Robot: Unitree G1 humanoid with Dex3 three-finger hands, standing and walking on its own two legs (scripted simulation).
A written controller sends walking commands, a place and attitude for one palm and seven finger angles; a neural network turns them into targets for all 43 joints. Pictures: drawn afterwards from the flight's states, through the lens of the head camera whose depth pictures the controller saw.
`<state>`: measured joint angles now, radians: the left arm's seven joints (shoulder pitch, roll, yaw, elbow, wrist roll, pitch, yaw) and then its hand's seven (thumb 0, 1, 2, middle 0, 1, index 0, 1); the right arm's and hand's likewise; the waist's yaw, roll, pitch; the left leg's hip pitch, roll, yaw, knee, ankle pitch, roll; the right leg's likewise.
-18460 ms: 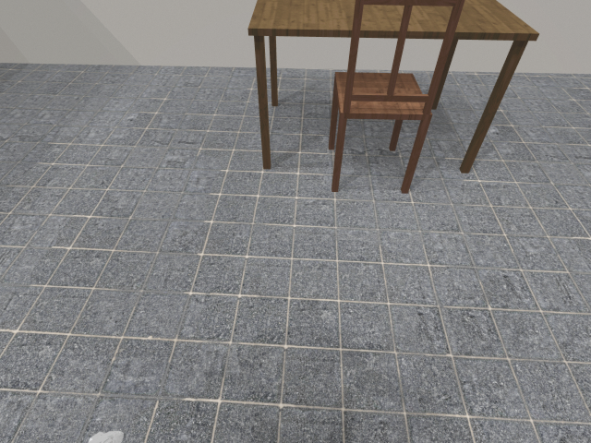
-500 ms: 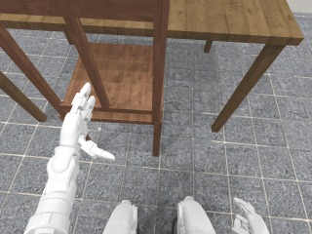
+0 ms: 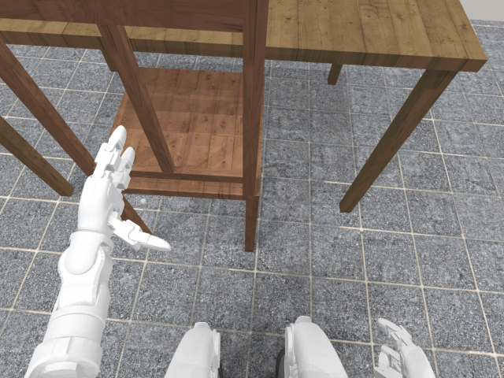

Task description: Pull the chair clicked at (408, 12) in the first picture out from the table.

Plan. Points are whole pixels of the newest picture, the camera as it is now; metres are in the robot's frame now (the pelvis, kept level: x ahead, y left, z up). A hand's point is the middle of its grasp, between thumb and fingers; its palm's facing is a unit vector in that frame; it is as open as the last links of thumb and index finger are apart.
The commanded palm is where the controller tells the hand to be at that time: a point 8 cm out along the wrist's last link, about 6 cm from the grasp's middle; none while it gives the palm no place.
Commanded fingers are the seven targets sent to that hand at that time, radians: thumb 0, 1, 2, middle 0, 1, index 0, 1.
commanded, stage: aim the fingers beside a spindle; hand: left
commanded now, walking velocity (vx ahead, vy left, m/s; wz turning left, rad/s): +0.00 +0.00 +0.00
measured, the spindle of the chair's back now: (147, 116) +0.52 +0.18 +0.05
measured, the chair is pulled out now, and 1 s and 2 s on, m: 0.00 0.00 0.00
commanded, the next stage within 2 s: push the fingers through the gap in 1.40 s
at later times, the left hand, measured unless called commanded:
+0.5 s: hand (144, 206) +0.37 +0.17 +0.02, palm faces -0.09 -0.99 -0.07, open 16.9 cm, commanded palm +0.35 +0.22 +0.02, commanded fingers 0.00 -0.50 0.30 -0.06 -0.08 -0.06 -0.08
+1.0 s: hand (155, 209) +0.37 +0.15 +0.02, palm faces -0.11 -0.99 -0.05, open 16.9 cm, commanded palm +0.35 +0.22 +0.02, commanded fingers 0.00 -0.50 0.30 -0.06 -0.08 -0.06 -0.08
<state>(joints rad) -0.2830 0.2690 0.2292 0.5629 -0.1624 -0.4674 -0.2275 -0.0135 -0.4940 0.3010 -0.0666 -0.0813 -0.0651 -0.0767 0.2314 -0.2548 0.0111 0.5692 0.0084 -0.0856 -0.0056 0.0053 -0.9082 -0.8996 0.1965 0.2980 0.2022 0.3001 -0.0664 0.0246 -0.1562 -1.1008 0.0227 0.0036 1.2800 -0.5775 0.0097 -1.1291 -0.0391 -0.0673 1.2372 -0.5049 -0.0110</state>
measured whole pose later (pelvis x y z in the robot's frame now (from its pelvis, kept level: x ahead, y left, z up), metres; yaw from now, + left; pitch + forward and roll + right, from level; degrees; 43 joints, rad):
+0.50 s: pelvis +0.00 +0.01 +0.00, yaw +0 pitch +23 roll -2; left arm -0.26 0.26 0.19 0.52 -0.17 -0.45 -0.23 -0.01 -0.49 0.30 -0.06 -0.08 -0.06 -0.08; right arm 0.23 -0.26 0.01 0.57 0.01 -0.09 -0.01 0.01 -0.91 -0.90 0.20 0.30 0.20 0.30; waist -0.06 0.03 -0.16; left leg -1.11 0.02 0.00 1.29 -0.58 0.02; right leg -1.13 -0.04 -0.07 1.23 -0.50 0.00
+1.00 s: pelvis +0.00 +0.00 +0.00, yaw +0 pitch +23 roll -1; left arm -0.25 0.23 0.16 0.54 -0.17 -0.44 -0.23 -0.01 -0.50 0.30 -0.06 -0.08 -0.06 -0.08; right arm 0.24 -0.26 0.01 0.57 0.01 -0.08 -0.01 0.01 -0.91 -0.90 0.20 0.30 0.20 0.30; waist -0.06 0.03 -0.17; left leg -1.09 0.02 0.00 1.27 -0.57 0.02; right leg -1.12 -0.04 -0.07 1.22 -0.50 0.00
